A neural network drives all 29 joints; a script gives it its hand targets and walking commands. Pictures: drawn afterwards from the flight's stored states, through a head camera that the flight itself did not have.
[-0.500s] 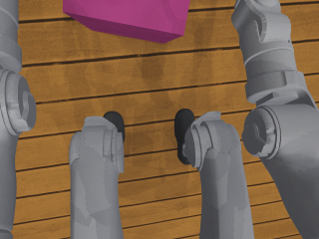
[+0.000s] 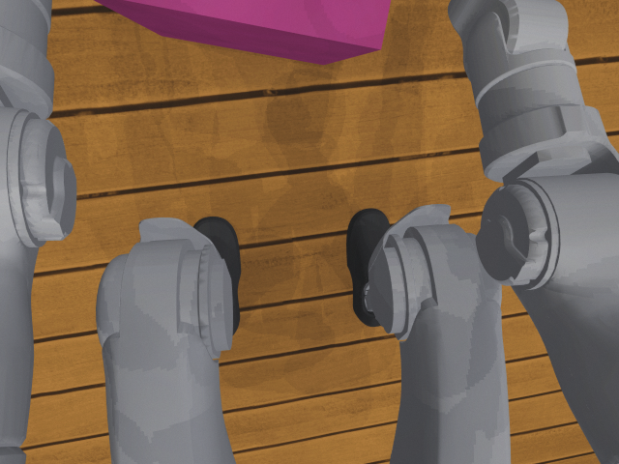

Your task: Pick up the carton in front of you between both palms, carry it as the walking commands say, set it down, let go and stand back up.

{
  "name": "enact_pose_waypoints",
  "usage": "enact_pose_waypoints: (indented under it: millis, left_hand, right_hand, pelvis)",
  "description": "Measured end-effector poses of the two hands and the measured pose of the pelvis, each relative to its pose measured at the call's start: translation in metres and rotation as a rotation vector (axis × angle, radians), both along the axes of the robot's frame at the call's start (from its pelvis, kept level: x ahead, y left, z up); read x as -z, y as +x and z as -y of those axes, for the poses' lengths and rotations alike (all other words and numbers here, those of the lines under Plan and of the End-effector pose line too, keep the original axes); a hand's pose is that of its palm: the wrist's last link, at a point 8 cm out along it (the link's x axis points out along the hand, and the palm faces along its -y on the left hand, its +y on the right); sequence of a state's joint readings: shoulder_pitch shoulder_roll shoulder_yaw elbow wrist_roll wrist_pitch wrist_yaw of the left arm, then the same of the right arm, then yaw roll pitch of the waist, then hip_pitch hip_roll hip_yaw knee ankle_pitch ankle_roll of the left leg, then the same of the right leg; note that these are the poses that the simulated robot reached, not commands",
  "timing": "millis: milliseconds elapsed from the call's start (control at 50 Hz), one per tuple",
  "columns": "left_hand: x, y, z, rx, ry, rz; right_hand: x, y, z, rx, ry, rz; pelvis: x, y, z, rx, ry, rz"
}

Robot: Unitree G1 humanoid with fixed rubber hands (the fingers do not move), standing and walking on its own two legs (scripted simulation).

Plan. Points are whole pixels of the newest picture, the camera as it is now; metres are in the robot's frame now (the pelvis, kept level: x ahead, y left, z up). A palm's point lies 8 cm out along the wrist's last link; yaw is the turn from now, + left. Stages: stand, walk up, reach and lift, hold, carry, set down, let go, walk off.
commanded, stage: reach and lift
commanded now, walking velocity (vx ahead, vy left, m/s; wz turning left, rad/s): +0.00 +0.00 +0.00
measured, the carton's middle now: out of the picture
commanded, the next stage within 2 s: none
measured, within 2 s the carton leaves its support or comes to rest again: leaves its support in 0.56 s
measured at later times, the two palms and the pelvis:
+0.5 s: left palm out of the picture +0.57 +0.20 -0.17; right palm out of the picture +0.56 -0.10 -0.17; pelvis +0.00 +0.00 -0.01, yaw +0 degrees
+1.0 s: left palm out of the picture +0.51 +0.20 +0.01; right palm out of the picture +0.51 -0.10 +0.01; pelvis -0.02 -0.01 +0.08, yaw +4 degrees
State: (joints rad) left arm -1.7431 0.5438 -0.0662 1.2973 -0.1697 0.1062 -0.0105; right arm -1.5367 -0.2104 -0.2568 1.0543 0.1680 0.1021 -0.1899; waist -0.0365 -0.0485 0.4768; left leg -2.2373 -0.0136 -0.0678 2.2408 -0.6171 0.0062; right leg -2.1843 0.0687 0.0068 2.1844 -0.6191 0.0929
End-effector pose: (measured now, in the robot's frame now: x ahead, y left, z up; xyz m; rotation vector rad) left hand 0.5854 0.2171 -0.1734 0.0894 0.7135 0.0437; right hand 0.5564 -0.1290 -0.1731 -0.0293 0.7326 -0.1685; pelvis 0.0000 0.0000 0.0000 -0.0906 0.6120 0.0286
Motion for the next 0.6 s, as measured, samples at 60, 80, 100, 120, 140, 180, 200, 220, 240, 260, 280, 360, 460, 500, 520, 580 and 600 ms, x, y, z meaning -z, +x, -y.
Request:
enact_pose_waypoints:
  millis: [60, 80, 100, 120, 140, 180, 200, 220, 240, 260, 280, 360, 460, 500, 520, 580, 600]
  left_hand:
    - [0.002, -0.006, 0.000, -0.002, 0.001, -0.010]
    - [0.002, -0.008, 0.000, -0.002, 0.002, -0.011]
    - [0.003, -0.009, 0.000, 0.000, 0.003, -0.012]
    - [0.003, -0.010, 0.001, 0.003, 0.004, -0.012]
    - [0.002, -0.011, 0.003, 0.008, 0.003, -0.011]
    - [0.001, -0.011, 0.006, 0.021, -0.001, -0.011]
    - [0.000, -0.010, 0.007, 0.025, -0.001, -0.010]
    - [-0.001, -0.010, 0.009, 0.026, -0.003, -0.010]
    - [-0.002, -0.009, 0.012, 0.026, -0.004, -0.012]
    - [-0.003, -0.008, 0.012, 0.026, 0.004, -0.018]
    - [-0.004, -0.008, 0.012, 0.029, 0.010, -0.026]
    - [-0.004, -0.007, 0.013, 0.059, 0.007, -0.054]
    - [-0.001, -0.009, 0.013, 0.064, -0.023, -0.054]
    - [0.000, -0.011, 0.014, 0.063, -0.026, -0.051]
    - [0.000, -0.011, 0.014, 0.061, -0.025, -0.049]
    - [-0.003, -0.014, 0.018, 0.051, -0.020, -0.041]
    - [-0.006, -0.015, 0.019, 0.045, -0.020, -0.035]
  right_hand:
    - [0.001, -0.004, -0.003, -0.006, 0.005, -0.007]
    - [0.001, -0.005, -0.004, -0.007, 0.006, -0.008]
    - [0.001, -0.006, -0.005, -0.008, 0.008, -0.007]
    - [0.001, -0.006, -0.006, -0.010, 0.010, -0.006]
    - [0.001, -0.007, -0.007, -0.013, 0.013, -0.004]
    - [0.000, -0.007, -0.013, -0.022, 0.026, 0.000]
    - [0.000, -0.006, -0.018, -0.031, 0.035, 0.001]
    - [0.000, -0.006, -0.025, -0.045, 0.046, -0.001]
    - [0.000, -0.005, -0.030, -0.044, 0.049, -0.005]
    - [-0.001, -0.005, -0.030, -0.027, 0.043, -0.009]
    - [-0.001, -0.005, -0.030, -0.018, 0.040, -0.013]
    - [-0.003, -0.001, -0.030, -0.017, 0.052, -0.030]
    - [-0.003, 0.003, -0.028, -0.021, 0.050, -0.033]
    - [-0.004, 0.005, -0.027, -0.014, 0.049, -0.029]
    - [-0.005, 0.005, -0.027, -0.009, 0.048, -0.027]
    - [-0.012, 0.005, -0.026, 0.009, 0.043, -0.018]
    - [-0.017, 0.004, -0.026, 0.015, 0.039, -0.012]
  pelvis:
    - [-0.001, -0.001, 0.002, 0.000, 0.003, -0.004]
    - [-0.002, -0.002, 0.002, 0.000, 0.004, -0.004]
    - [-0.002, -0.003, 0.003, 0.000, 0.005, -0.003]
    - [-0.003, -0.004, 0.003, 0.000, 0.005, -0.001]
    - [-0.003, -0.005, 0.003, 0.000, 0.006, 0.002]
    - [-0.004, -0.007, 0.004, -0.001, 0.008, 0.012]
    - [-0.004, -0.008, 0.004, -0.002, 0.008, 0.018]
    - [-0.004, -0.009, 0.004, -0.002, 0.009, 0.024]
    - [-0.004, -0.010, 0.004, -0.003, 0.009, 0.028]
    - [-0.004, -0.010, 0.004, -0.003, 0.008, 0.029]
    - [-0.004, -0.010, 0.003, -0.004, 0.006, 0.031]
    - [0.000, -0.008, 0.001, -0.004, 0.005, 0.032]
    - [0.005, -0.003, -0.002, 0.003, 0.010, 0.016]
    - [0.007, -0.002, -0.003, 0.004, 0.011, 0.007]
    - [0.007, -0.001, -0.004, 0.004, 0.012, 0.003]
    - [0.006, 0.001, -0.005, 0.002, 0.012, -0.014]
    - [0.006, 0.001, -0.004, 0.001, 0.011, -0.021]
